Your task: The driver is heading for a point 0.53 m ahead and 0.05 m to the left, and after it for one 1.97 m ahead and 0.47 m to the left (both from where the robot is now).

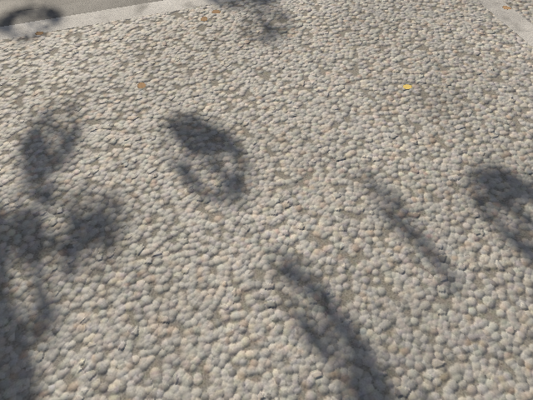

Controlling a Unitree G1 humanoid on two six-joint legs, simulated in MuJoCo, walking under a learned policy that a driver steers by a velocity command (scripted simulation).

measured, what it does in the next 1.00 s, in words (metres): walks ahead: right foot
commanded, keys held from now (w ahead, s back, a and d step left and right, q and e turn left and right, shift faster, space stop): no key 0.14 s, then w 0.86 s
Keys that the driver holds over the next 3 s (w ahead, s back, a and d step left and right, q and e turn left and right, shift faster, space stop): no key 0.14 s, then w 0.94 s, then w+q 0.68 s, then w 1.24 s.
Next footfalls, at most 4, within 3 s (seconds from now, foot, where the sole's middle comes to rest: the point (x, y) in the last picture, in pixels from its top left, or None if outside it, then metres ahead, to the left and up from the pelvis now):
0.90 right None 0.45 -0.09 -0.77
1.42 left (211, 310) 0.74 0.16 -0.77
1.92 right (250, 214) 1.08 0.05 -0.77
2.44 left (148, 180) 1.24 0.39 -0.77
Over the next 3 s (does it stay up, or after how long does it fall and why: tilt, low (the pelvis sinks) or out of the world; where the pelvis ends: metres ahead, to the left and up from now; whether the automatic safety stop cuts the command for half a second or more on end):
stays up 1.42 0.33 -0.01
